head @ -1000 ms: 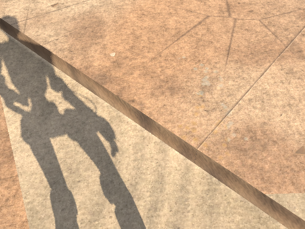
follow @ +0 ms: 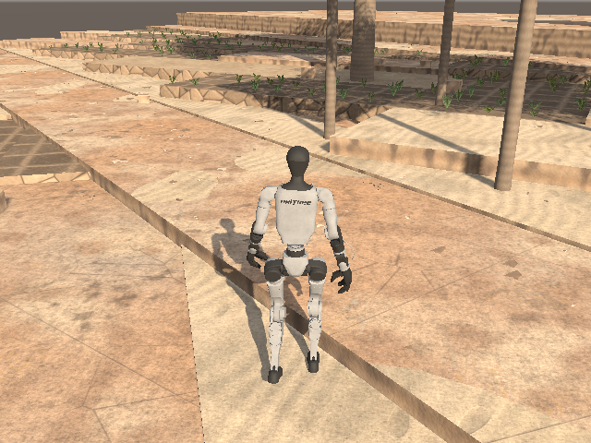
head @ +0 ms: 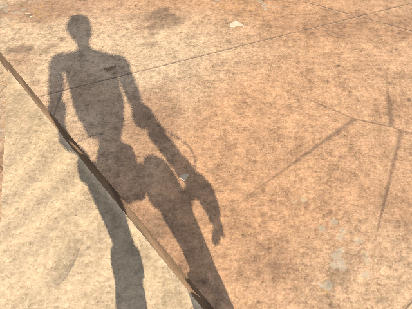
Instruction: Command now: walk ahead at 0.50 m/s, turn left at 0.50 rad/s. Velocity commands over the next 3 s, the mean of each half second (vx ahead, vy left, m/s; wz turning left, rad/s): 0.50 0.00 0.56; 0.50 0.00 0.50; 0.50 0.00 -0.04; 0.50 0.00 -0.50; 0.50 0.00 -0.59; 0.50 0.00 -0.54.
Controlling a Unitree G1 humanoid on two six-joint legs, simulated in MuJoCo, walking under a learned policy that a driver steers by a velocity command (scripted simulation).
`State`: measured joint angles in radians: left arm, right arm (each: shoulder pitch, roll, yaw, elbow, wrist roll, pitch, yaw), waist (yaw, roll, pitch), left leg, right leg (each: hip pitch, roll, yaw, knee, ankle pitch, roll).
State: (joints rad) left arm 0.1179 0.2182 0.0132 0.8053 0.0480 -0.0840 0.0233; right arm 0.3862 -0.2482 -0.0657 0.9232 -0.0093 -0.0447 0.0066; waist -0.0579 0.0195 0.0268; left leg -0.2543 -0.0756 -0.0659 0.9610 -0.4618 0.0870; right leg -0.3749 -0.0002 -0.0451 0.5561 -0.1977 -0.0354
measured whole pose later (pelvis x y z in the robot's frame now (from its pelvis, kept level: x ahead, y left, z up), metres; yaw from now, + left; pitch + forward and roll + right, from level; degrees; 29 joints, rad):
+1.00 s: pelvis +0.51 +0.20 +0.00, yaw +33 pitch +3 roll -2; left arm 0.00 0.14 -0.04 0.52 0.05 0.00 0.00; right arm 0.53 -0.22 -0.04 0.91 -0.01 -0.04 -0.06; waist -0.05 -0.02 0.00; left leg 0.14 -0.12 -0.21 0.22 -0.38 0.15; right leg -1.03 -0.05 -0.07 1.32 -0.33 -0.07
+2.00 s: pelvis +1.03 +0.49 +0.02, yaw +10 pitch +3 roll -1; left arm 0.05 0.16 0.01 0.64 0.00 0.01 -0.01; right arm 0.44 -0.19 -0.03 0.88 -0.01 -0.06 0.02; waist -0.02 -0.03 0.00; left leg -0.14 0.11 0.09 1.07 -0.23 -0.01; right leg -0.82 0.08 -0.12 1.26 -0.49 -0.17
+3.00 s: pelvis +1.65 +0.49 +0.12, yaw -23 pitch +2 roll +1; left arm 0.03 0.22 0.02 0.62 0.05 -0.02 -0.05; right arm 0.50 -0.21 -0.03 0.90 -0.02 -0.07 -0.01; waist -0.07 -0.01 0.03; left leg 0.11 0.06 0.27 0.42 -0.47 -0.02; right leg -0.48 0.04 -0.10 0.56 -0.15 -0.17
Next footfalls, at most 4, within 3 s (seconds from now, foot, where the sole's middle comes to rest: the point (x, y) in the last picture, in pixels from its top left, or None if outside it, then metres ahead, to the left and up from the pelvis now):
0.46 left None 0.35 0.17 -0.77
1.02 right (143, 210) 0.78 0.21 -0.64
1.46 left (54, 239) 0.77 0.55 -0.77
1.92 right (84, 130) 1.17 0.46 -0.64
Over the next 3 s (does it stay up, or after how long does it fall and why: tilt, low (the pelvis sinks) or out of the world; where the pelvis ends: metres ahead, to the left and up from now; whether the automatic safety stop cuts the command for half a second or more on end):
stays up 1.65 0.49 0.12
